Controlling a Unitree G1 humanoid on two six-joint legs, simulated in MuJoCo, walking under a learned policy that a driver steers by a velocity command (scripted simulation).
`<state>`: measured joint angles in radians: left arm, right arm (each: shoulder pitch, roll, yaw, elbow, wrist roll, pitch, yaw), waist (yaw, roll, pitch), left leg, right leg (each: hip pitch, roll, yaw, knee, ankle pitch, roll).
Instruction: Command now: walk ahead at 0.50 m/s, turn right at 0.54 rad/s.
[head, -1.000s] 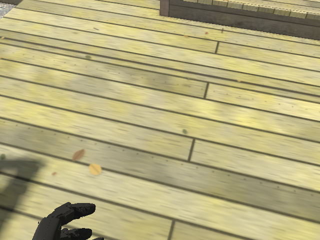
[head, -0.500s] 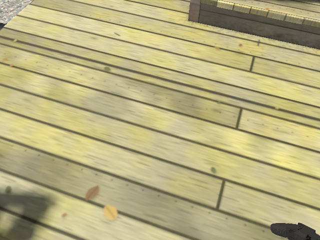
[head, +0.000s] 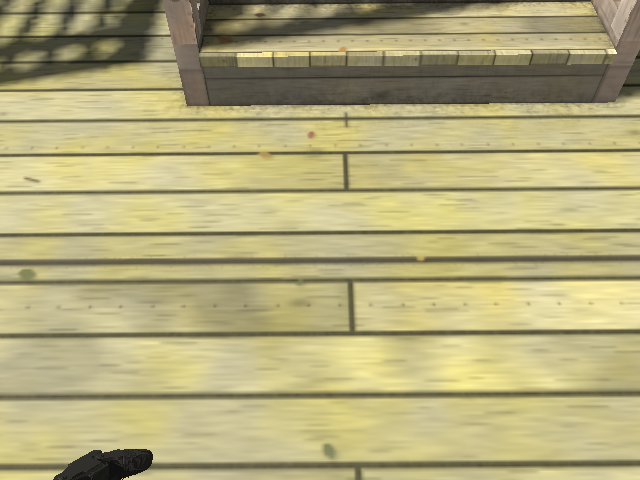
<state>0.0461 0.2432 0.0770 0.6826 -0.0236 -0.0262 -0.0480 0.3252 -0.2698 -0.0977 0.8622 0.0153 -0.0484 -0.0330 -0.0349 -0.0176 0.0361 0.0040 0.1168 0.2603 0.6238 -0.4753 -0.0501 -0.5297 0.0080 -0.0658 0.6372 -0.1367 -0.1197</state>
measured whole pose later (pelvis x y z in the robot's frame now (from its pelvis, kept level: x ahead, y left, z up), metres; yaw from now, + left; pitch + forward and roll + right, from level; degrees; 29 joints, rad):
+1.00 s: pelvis +0.52 -0.13 +0.01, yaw -25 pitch +3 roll +1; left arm 0.03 0.24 0.04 0.63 0.00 -0.07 -0.03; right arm 0.38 -0.29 -0.07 0.87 0.02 -0.06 0.01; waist -0.09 0.00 0.01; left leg -0.09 0.04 0.05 0.57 -0.43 -0.01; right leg -0.48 -0.02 -0.02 0.54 -0.12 -0.07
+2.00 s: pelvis +0.99 -0.28 +0.02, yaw +1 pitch +0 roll +1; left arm 0.15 0.29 0.01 0.74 0.02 -0.03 0.03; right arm 0.30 -0.32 -0.09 0.81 -0.01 0.02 0.00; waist -0.05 0.00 0.06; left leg -0.19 -0.15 -0.21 0.59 -0.37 0.05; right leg -0.38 0.01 0.04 0.54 -0.16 0.00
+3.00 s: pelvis +1.01 -0.27 +0.03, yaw +15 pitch -2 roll +0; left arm 0.14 0.27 0.00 0.99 0.02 -0.02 0.02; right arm 0.12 -0.27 -0.04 0.91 -0.01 0.01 -0.02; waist 0.01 0.01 0.03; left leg -0.21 0.00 -0.01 0.47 -0.23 0.00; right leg -0.18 -0.03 -0.01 0.47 -0.27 0.02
